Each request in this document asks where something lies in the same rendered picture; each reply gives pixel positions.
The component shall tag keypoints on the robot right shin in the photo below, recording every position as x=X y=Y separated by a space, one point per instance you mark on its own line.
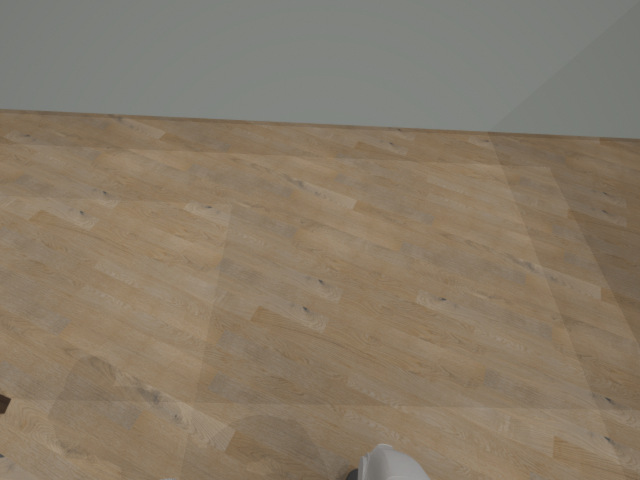
x=383 y=446

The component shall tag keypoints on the right robot thigh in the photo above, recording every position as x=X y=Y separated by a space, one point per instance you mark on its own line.
x=387 y=464

